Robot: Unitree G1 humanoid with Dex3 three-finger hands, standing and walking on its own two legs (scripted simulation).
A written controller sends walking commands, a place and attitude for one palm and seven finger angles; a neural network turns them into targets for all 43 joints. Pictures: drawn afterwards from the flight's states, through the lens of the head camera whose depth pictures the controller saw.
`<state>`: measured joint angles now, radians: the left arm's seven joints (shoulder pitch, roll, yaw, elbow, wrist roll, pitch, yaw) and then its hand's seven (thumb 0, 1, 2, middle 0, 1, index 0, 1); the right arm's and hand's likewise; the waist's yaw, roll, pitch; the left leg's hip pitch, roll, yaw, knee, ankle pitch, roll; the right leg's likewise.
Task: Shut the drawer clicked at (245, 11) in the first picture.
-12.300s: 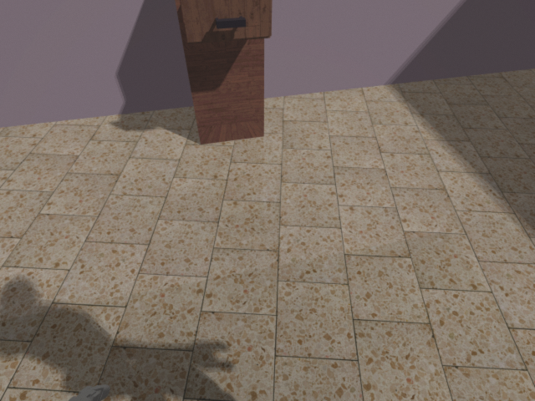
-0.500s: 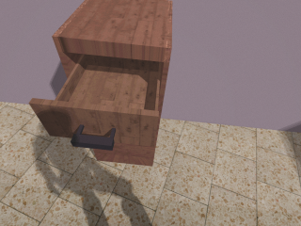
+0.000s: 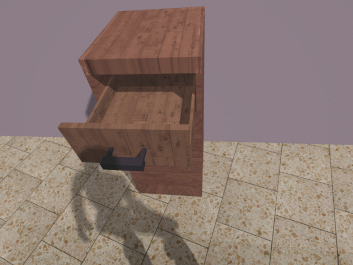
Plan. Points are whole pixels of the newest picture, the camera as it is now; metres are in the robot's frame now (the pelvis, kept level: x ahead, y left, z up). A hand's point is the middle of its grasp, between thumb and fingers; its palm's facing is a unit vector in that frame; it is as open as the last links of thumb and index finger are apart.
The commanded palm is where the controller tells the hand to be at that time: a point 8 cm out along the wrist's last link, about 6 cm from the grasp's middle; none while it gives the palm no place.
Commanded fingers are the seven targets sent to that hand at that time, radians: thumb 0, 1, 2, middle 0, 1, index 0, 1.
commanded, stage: come to a stop and stand still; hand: left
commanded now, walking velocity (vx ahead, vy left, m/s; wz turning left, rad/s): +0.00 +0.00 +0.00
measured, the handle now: (125, 157) +0.38 +0.17 +0.02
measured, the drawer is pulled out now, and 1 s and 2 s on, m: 0.25 0.25 0.25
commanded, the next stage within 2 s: look again from close up in 1.10 s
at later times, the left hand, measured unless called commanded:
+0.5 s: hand out of the picture +0.06 +0.14 -0.16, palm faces +0.01 -0.97 -0.24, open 7.3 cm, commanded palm none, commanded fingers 0.00 0.90 0.90 -0.20 -0.30 -0.20 -0.30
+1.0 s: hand out of the picture +0.07 +0.12 -0.16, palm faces +0.05 -0.97 -0.23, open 7.3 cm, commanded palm none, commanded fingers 0.00 0.90 0.90 -0.20 -0.30 -0.20 -0.30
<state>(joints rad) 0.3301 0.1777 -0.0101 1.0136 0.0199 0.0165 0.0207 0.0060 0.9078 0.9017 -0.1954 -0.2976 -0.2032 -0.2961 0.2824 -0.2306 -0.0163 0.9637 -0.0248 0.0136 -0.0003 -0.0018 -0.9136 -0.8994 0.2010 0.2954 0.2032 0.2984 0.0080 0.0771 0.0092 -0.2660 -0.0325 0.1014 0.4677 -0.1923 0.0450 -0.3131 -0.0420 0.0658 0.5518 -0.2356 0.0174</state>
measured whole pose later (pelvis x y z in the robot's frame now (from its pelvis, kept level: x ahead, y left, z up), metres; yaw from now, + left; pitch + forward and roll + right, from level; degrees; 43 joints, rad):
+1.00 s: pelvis +0.07 -0.05 +0.01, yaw +1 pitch +0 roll +1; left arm 0.26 0.15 0.00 1.12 0.01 -0.02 0.03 0.01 0.92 0.90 -0.20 -0.30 -0.20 -0.30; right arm 0.25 -0.17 0.00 1.13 -0.02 -0.02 -0.04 0.00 -0.91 -0.90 0.20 0.30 0.20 0.30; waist 0.00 0.02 0.03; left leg -0.12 0.05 0.04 0.37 -0.24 -0.05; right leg -0.15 0.04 0.01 0.44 -0.28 -0.05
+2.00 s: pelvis +0.06 -0.03 +0.00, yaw +4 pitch +0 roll +1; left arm 0.47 0.18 -0.01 0.26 -0.16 -0.05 0.09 0.05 0.97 0.90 -0.23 -0.34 -0.24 -0.34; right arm 0.34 -0.24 -0.01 0.92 0.03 -0.25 -0.09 0.02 -0.92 -0.90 0.20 0.30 0.20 0.30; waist -0.01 0.06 -0.02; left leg -0.22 0.01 0.00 0.51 -0.28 -0.01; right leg -0.21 0.00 -0.03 0.53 -0.32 -0.02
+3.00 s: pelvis +0.04 -0.01 -0.04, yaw +4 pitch +5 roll -1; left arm 0.60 0.23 0.01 -0.40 -0.19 -0.16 -0.17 0.02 0.90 0.90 -1.19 -1.37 -1.19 -1.37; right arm 0.25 -0.23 0.00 0.50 0.04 -0.26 -0.05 0.01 -0.90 -0.90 0.20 0.30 0.20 0.30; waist 0.00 0.04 -0.11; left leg -0.54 0.00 -0.01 0.90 -0.45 0.02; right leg -0.50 -0.01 -0.04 0.87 -0.46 0.01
